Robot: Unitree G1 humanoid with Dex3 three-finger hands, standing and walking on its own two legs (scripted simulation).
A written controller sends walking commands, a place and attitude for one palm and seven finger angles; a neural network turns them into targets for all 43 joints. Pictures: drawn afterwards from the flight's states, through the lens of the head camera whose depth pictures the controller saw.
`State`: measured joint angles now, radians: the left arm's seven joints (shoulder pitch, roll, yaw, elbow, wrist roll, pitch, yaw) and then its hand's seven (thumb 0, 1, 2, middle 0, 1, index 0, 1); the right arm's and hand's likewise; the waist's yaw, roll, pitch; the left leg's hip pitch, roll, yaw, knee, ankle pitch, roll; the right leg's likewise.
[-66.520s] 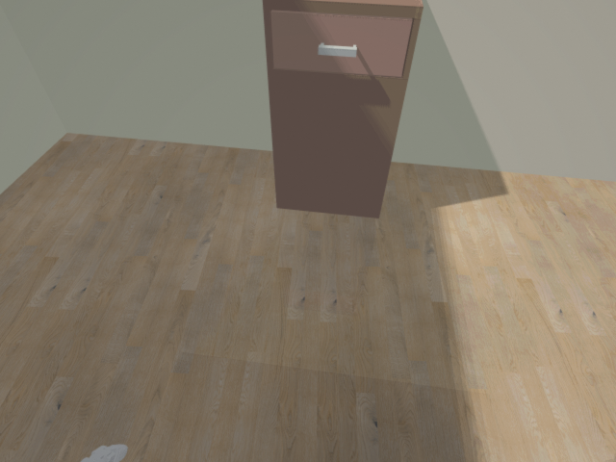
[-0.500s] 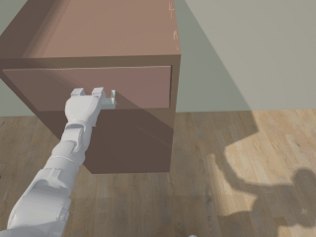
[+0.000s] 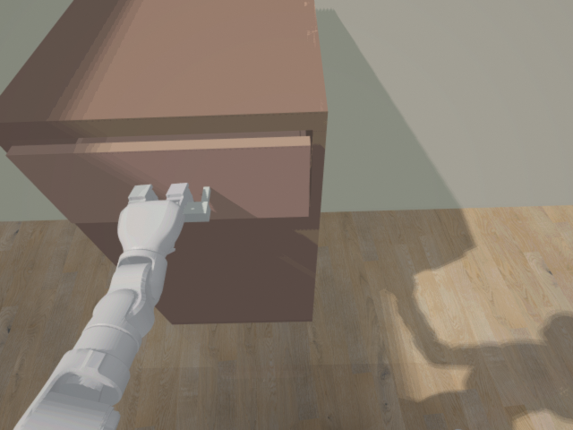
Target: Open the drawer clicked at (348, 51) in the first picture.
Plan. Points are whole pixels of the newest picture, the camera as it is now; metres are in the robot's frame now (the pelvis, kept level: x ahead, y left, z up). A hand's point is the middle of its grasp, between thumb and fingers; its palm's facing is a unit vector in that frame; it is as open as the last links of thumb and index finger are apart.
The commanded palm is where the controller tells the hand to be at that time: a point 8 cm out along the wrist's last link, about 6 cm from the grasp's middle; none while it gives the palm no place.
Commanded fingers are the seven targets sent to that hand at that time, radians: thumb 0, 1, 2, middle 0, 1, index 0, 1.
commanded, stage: pull the drawer open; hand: left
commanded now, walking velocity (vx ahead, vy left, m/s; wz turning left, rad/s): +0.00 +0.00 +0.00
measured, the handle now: (172, 202) +0.46 +0.20 +0.03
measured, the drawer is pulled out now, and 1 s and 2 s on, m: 0.03 0.15 0.27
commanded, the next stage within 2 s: none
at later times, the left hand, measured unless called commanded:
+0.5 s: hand (158, 279) +0.33 +0.20 +0.00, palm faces -0.01 -0.06 -1.00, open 6.1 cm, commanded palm +0.29 +0.20 +0.06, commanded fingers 0.00 0.90 0.90 -0.40 -1.35 -0.40 -1.35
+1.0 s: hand (150, 318) +0.27 +0.20 +0.01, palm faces -0.01 -0.07 -1.00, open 6.0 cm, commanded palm +0.23 +0.21 +0.06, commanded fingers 0.00 0.90 0.90 -0.40 -1.35 -0.40 -1.35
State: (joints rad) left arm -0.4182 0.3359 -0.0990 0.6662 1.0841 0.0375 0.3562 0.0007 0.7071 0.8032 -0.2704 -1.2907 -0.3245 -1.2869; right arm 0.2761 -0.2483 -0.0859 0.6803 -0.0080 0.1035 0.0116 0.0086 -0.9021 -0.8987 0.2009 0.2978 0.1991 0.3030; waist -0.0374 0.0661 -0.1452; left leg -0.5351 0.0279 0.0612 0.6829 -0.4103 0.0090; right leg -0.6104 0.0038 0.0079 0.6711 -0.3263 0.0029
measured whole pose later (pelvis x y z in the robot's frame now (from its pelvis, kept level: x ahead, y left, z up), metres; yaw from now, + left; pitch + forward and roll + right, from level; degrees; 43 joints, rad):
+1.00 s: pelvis -0.01 -0.01 +0.00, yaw -1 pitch +8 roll +1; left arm 0.06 0.32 -0.11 0.23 1.09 0.04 0.35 0.02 0.69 0.81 -0.26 -1.30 -0.36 -1.28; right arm 0.14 -0.23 -0.04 0.64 -0.02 0.07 -0.01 0.01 -0.90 -0.90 0.20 0.30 0.20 0.30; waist 0.02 0.05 -0.10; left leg -0.39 0.03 0.07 0.64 -0.39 -0.01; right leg -0.49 0.01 0.02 0.67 -0.33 -0.01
